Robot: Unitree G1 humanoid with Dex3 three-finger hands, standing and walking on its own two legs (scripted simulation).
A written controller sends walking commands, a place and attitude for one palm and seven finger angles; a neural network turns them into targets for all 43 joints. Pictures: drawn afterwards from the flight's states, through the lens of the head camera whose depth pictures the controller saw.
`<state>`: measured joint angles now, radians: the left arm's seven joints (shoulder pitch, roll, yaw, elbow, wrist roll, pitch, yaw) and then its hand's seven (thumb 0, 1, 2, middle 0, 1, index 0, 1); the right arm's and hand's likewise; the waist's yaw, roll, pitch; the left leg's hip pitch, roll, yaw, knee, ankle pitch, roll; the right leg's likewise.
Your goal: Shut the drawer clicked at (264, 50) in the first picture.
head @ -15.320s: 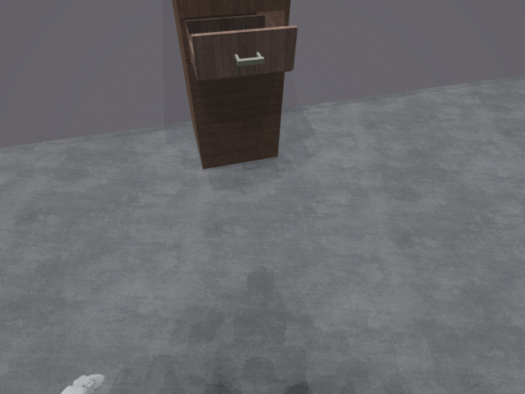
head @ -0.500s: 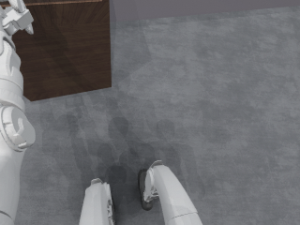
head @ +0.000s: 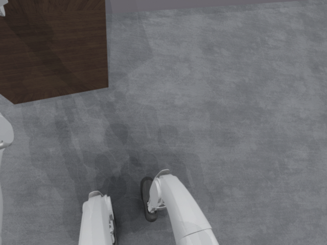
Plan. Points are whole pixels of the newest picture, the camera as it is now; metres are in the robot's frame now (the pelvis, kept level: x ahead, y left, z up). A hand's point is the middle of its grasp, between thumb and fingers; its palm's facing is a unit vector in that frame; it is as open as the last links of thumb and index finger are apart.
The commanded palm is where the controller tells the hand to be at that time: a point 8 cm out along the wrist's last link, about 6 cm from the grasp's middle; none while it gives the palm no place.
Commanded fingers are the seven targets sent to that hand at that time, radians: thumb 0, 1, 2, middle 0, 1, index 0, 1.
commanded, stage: pull the fist back off the drawer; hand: left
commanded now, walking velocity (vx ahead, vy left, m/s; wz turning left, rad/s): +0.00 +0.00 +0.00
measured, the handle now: out of the picture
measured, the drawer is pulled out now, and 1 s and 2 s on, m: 0.00 0.00 0.00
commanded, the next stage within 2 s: draw the hand back to the body in 0.60 s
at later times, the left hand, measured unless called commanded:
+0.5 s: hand out of the picture +0.62 +0.19 +0.06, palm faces +0.12 -0.99 -0.01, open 2.9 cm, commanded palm +0.59 +0.21 +0.07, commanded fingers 0.00 0.90 0.90 -1.40 -1.60 -1.40 -1.60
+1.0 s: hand out of the picture +0.52 +0.21 +0.12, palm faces +0.14 -0.99 -0.04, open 3.2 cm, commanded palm +0.48 +0.25 +0.14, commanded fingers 0.00 0.90 0.90 -1.40 -1.60 -1.40 -1.60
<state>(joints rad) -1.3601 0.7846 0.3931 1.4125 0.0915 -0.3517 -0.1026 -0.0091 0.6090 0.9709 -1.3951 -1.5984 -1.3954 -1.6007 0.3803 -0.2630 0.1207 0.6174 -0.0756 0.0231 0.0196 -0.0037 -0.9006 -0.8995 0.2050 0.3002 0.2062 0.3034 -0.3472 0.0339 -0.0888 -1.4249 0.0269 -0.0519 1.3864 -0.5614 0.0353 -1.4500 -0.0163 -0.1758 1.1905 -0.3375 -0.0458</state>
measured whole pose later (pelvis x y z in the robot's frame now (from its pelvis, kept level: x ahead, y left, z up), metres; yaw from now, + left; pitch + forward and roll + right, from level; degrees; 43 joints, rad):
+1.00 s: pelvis +0.09 +0.01 +0.09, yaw -1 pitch +24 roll -3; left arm -0.44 0.33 0.34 0.61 -0.15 -0.30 -0.07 0.01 0.89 0.90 -1.39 -1.60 -1.39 -1.60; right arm 0.38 -0.24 0.03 0.53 0.01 0.09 0.05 0.00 -0.90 -0.90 0.20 0.30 0.21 0.30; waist -0.11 0.04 -0.15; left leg -0.83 0.02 0.01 0.97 -0.55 0.04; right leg -0.92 0.03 -0.07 0.87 -0.36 -0.01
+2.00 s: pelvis +0.08 +0.01 +0.15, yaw +2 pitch -5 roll -1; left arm 0.52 0.34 0.31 -0.48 -0.05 -0.11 0.10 0.02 0.89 0.90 -1.40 -1.60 -1.40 -1.60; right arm 0.22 -0.23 0.03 0.60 0.00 -0.11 -0.07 0.01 -0.90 -0.90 0.20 0.30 0.21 0.30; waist 0.08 0.08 0.01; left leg -0.03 -0.02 -0.01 0.43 -0.32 0.04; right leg -0.13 0.00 -0.08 0.39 -0.18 -0.01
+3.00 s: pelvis -0.02 +0.01 +0.13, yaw +2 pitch +0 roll -1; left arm 0.60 0.36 0.37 -0.58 0.00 -0.24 0.15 0.02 0.89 0.90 -1.40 -1.60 -1.40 -1.60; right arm 0.22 -0.23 0.00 0.54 -0.01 -0.03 -0.10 0.01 -0.90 -0.90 0.21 0.30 0.21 0.30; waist -0.01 -0.01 0.00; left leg -0.38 -0.04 0.01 0.65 -0.28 0.06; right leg -0.45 -0.02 -0.05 0.57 -0.18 0.00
